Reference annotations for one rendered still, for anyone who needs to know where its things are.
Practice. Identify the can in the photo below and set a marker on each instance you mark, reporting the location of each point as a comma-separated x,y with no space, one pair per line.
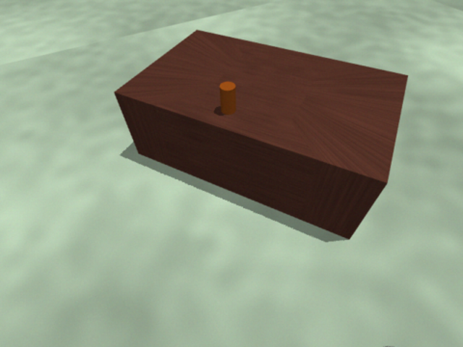
228,97

